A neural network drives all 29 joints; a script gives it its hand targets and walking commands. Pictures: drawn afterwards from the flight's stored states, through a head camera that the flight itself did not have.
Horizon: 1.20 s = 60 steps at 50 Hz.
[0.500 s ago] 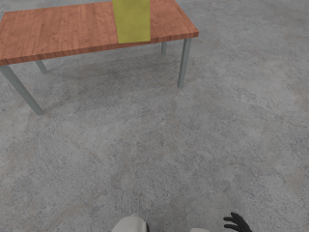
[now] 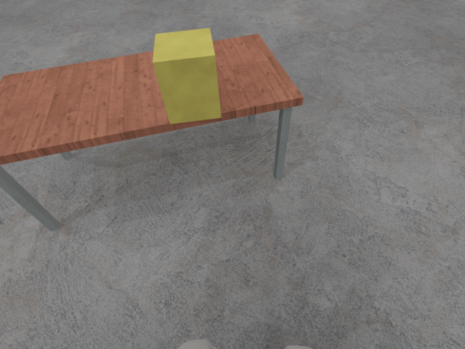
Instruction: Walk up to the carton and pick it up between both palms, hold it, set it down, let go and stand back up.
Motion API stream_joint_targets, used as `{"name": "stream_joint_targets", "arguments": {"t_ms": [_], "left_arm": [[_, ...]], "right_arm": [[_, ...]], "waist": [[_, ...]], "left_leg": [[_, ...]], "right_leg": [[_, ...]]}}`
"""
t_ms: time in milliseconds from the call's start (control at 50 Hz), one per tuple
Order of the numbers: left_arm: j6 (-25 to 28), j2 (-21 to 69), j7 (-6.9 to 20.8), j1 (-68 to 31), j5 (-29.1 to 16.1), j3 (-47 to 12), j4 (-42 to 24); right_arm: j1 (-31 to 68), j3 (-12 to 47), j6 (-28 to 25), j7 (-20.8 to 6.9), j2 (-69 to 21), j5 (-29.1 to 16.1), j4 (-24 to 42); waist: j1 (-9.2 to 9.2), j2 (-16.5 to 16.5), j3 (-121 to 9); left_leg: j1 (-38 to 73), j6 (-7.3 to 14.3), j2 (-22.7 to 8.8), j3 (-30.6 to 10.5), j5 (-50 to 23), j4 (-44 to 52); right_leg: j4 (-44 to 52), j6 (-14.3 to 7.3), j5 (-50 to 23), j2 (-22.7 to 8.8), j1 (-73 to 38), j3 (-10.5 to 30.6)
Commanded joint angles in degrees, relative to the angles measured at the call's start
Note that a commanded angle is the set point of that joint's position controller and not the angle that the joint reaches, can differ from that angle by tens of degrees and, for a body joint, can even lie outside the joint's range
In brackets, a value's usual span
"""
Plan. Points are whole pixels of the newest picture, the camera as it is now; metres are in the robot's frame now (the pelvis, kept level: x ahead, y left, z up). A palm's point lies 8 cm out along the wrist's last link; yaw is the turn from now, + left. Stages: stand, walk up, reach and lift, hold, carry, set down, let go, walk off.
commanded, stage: walk up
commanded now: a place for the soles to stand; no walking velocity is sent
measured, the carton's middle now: (189, 77) +1.02 +0.16 -0.09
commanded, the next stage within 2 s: none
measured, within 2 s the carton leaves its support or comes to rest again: neither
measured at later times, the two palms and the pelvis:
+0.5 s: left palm (80, 328) +0.19 +0.33 -0.13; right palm (308, 255) +0.31 -0.15 -0.12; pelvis +0.22 +0.09 +0.00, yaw +0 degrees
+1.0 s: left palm (103, 211) +0.45 +0.34 -0.10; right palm (303, 225) +0.40 -0.16 -0.14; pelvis +0.41 +0.10 +0.01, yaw -3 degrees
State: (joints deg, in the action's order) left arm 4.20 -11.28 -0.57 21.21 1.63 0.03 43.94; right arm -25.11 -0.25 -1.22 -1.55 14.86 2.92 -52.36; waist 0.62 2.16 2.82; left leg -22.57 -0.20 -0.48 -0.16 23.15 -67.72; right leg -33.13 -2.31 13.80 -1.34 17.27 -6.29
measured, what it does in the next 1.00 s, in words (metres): walks ahead: left foot, then right foot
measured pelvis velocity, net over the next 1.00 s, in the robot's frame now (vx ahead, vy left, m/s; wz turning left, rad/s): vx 0.41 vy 0.10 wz -0.05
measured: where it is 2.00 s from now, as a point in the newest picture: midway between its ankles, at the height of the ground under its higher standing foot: (206, 274)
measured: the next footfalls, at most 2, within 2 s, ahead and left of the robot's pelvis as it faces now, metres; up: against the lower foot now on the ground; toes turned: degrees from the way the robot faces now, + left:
left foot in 0.36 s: +0.33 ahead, +0.18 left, +0.00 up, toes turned +6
right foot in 0.82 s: +0.47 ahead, -0.02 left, +0.00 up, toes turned -8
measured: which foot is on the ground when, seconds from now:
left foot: up 0.00-0.34, down 0.36-0.82, up 0.84-1.00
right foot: down 0.00-0.36, up 0.38-0.80, down 0.82-1.00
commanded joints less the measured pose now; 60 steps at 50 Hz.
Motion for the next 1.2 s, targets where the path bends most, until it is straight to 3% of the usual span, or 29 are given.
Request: {"name": "stream_joint_targets", "arguments": {"t_ms": [0, 60, 120, 220, 280, 300, 320, 340, 360, 380, 400, 420, 440, 480, 500, 600, 700, 760, 780, 800, 820, 840, 880, 940, 1020, 1080, 1120, 1160, 1180], "left_arm": [[2.2, -7.6, -0.3, 8.3, 0.0, 2.3, 0.1], [2.9, -7.2, -0.2, 9.5, -0.2, 2.3, 2.1], [2.9, -7.2, 0.1, 11.1, -0.2, 2.3, 3.3], [2.2, -9.2, 0.4, 13.6, 1.1, 2.4, 4.4], [1.4, -10.6, 0.3, 12.1, 1.9, 2.5, 4.5], [0.9, -11.1, 0.3, 11.5, 2.1, 2.5, 4.6], [0.3, -10.4, 0.4, 11.6, 2.3, 1.9, 4.8], [-0.1, -7.8, 0.5, 14.6, 2.2, 0.8, 4.8], [-0.3, -5.3, 0.6, 17.4, 2.2, 0.0, 3.3], [-1.0, -5.8, 0.4, 18.0, -0.6, 0.5, 0.6], [-1.3, -7.5, 0.3, 12.2, -0.4, 0.9, -0.3], [-0.9, -7.1, 0.5, 9.4, -0.5, 1.0, -0.9], [-0.6, -6.6, 0.8, 8.8, -0.5, 1.1, -0.7], [-1.1, -5.2, 1.1, 12.2, 0.7, 1.2, 1.3], [-1.2, -4.4, 1.3, 13.0, 1.1, 1.3, 2.1], [-1.6, -4.2, 1.6, 5.8, 1.2, 1.3, 0.4], [-1.3, -3.9, 0.8, -1.1, 0.9, 1.5, -1.6], [-0.5, -5.3, -0.4, 4.4, 1.1, 2.6, -0.9], [-0.3, -6.8, -1.0, 9.1, 1.2, 3.4, -0.4], [-0.2, -11.0, -1.8, 17.1, 2.3, 4.9, -0.1], [-0.6, -15.4, -2.7, 18.6, 0.9, 5.7, -1.0], [-1.2, -14.2, -3.5, 16.0, -0.9, 5.7, -0.7], [-0.6, -11.2, -3.5, 9.7, -1.1, 4.4, -1.6], [1.2, -8.2, -2.6, 5.5, -0.1, 3.0, -0.7], [1.9, -7.6, -1.9, 3.7, -0.3, 2.7, 0.9], [0.9, -9.2, -0.6, 4.8, -0.2, 2.6, 1.3], [-0.6, -11.0, -0.2, 3.7, -0.1, 2.7, 1.3], [-1.9, -11.6, 0.1, 1.0, 0.1, 2.0, 0.4], [-2.2, -9.4, 0.4, 3.9, 0.4, 1.1, 0.5]], "right_arm": [[-1.1, -1.0, -1.0, -0.8, 3.2, 0.5, 4.3], [2.1, -0.3, -0.4, -1.5, 1.0, 0.7, 4.5], [8.6, 0.3, -0.2, -1.8, 0.4, 0.7, 5.9], [16.4, 0.2, -0.8, -1.9, 1.1, 0.6, 7.3], [14.9, -0.6, -1.3, -1.4, 1.9, 0.7, 6.7], [12.1, -1.0, -1.4, -1.2, 2.3, 0.9, 5.9], [6.5, -2.1, -1.7, -0.7, 3.8, 1.0, 4.4], [-1.2, -3.5, -1.8, -0.1, 6.7, 1.2, 2.4], [-6.0, -4.6, -1.7, 0.5, 10.3, 1.5, 2.4], [-4.0, -5.4, -1.1, 1.8, 14.2, -1.7, 4.7], [-0.9, -5.1, -0.5, 2.6, 12.6, -3.7, 4.8], [2.3, -4.2, -0.4, 2.8, 10.1, -3.9, 5.0], [4.8, -3.5, -0.4, 2.8, 7.6, -2.9, 5.1], [6.0, -2.5, -1.7, 2.1, 5.0, -1.5, 5.2], [5.4, -2.3, -2.3, 1.8, 4.1, -1.3, 4.8], [4.3, -2.0, -3.1, 1.3, 4.0, -1.3, 3.9], [-0.5, -2.2, -1.9, 0.4, 6.7, -0.6, 1.7], [0.4, -1.4, -0.9, 0.0, 7.3, -0.2, 1.6], [0.5, -0.6, -0.9, 0.0, 6.2, 0.0, 1.9], [-0.6, 1.0, -0.9, -0.1, 3.0, 0.6, 2.9], [-3.4, 0.3, -0.1, 0.0, 4.8, 0.3, 4.7], [-1.1, -0.5, 1.1, 0.3, 8.2, 0.4, 4.6], [3.8, -0.6, 1.7, 0.2, 7.5, 0.2, 5.7], [-1.2, -0.6, 1.8, -0.9, 5.1, 0.7, 2.9], [1.4, 0.3, 1.9, -1.0, 1.2, -0.1, 2.0], [4.9, 0.5, 1.3, -0.2, 0.5, -0.5, 1.2], [5.3, 0.0, 1.1, 0.6, 1.5, -0.5, 0.9], [2.7, -1.0, 0.7, 1.2, 4.8, -0.5, 0.5], [1.1, -1.9, 0.4, 1.5, 8.1, -0.6, 1.1]], "waist": [[-1.19, -6.5, 2.0], [-0.28, -6.9, 2.4], [-1.21, -8.3, 3.7], [-2.53, -9.3, 6.1], [-0.82, -8.6, 7.0], [0.46, -7.5, 6.1], [3.15, -3.5, 3.1], [5.25, 2.7, -3.7], [5.50, 10.8, -11.6], [5.34, 14.1, -11.6], [5.31, 7.8, -5.6], [3.91, 5.1, 0.1], [2.13, 1.3, 1.8], [-0.71, 2.2, 2.3], [-0.94, 1.9, 1.3], [-0.24, 3.3, 4.6], [2.08, 3.9, 4.5], [-1.92, -0.3, 2.5], [-4.66, -2.5, 0.5], [-7.95, -11.3, -4.4], [-6.14, -12.3, -3.9], [-5.70, -7.0, -1.5], [-4.56, -5.1, 3.4], [-1.01, -7.2, 3.0], [0.53, -9.4, 3.3], [-0.96, -12.4, 0.8], [-0.40, -11.5, 0.1], [1.82, -7.4, 0.1], [2.14, -0.9, -2.0]], "left_leg": [[-12.6, -1.5, -4.8, -2.6, -5.1, 1.4], [-14.4, -2.3, -5.2, 0.2, -11.3, 6.7], [-14.1, -2.3, -5.6, 2.8, -17.6, 16.1], [-8.3, -0.4, -5.3, 3.6, -21.5, 27.3], [-1.2, 0.8, -4.6, 3.2, -16.6, 31.8], [3.4, 1.0, -3.5, 4.0, -14.5, 33.7], [11.9, 1.7, -1.6, 5.1, -13.6, 36.4], [22.9, 3.2, -2.7, 3.0, -12.3, 36.5], [30.5, 5.5, -16.2, -14.9, -8.8, 38.1], [31.5, 9.8, -22.0, -34.1, -1.8, 51.1], [25.1, 10.3, -22.7, -32.5, 1.6, 54.8], [19.9, 11.3, -21.2, -24.8, -1.7, 53.5], [15.4, 10.2, -18.3, -17.6, -4.8, 53.7], [10.5, 9.6, -15.7, -11.3, -8.7, 54.4], [10.0, 10.0, -14.6, -9.2, -10.6, 54.2], [7.7, 10.0, -12.3, -3.6, -3.3, 55.7], [7.1, 9.1, -12.1, -1.5, -2.9, 52.3], [1.9, 7.6, -10.1, 0.9, -1.0, 42.1], [-1.5, 6.3, -8.0, 3.3, -3.8, 33.9], [-7.6, 2.7, -3.6, 7.9, -1.3, 13.9], [-16.5, -0.3, 1.3, 4.7, 12.1, 2.1], [-18.9, -0.9, -3.2, 0.5, 9.7, -4.2], [-20.3, -1.8, -5.0, -2.2, 3.1, -5.5], [-11.8, -4.0, -5.7, -1.4, -2.8, 1.1], [-6.9, -3.8, -6.1, 1.4, -11.2, 13.1], [2.6, -1.8, -1.6, 7.0, -18.9, 23.2], [8.7, -0.9, -0.4, 7.4, -20.8, 29.2], [17.9, 0.5, -0.9, 5.8, -26.2, 38.9], [21.8, 1.6, -7.3, -1.0, -33.5, 41.2]], "right_leg": [[20.2, -7.5, -3.4, -15.8, -8.1, 18.0], [19.8, -7.3, -11.4, -13.5, -7.9, 11.7], [19.3, -6.5, -12.8, -11.7, -7.3, 8.4], [19.7, -7.2, -9.5, -14.5, -7.8, 7.6], [17.3, -7.5, -9.5, -16.3, -8.2, 7.3], [13.5, -7.3, -9.6, -16.0, -7.7, 6.6], [3.4, -6.3, -12.2, -13.2, -6.0, 3.9], [-11.5, -4.3, -10.1, -8.4, -2.3, 0.5], [-29.2, -1.7, 7.7, -3.3, 5.5, -0.5], [-37.9, 0.3, 18.5, 2.4, 15.3, 4.9], [-42.0, 0.2, 16.3, -1.0, 17.0, 9.6], [-42.7, 0.0, 13.2, -2.2, 18.2, 10.1], [-38.5, -0.4, 11.2, -3.4, 16.1, 10.5], [-32.3, 0.4, 9.1, -4.2, 11.0, 9.4], [-31.8, 0.9, 7.7, -3.5, 9.9, 8.6], [-16.9, 2.3, 0.6, -3.7, 13.2, 5.2], [-5.2, 0.3, -4.9, 0.0, 5.7, 0.7], [1.0, -1.3, -4.6, 2.4, -8.3, 0.0], [2.4, -2.2, -2.3, 0.5, -15.1, 3.6], [8.7, -5.2, 7.5, -14.4, -22.2, 24.4], [16.4, -11.4, 11.7, -26.7, -23.8, 48.0], [18.0, -13.5, 16.9, -27.3, -19.4, 47.7], [18.7, -11.9, 12.6, -22.3, -12.2, 34.2], [19.4, -9.3, -0.2, -16.0, -4.7, 18.9], [15.0, -7.7, -20.2, -11.7, -1.2, 7.7], [8.3, -5.8, -34.9, -8.7, -0.6, 2.9], [4.0, -5.2, -29.7, -9.2, 0.6, 3.9], [-1.1, -3.0, -16.6, -8.1, 5.0, 6.5], [-8.1, -1.2, -3.9, -5.4, 7.2, 5.9]]}}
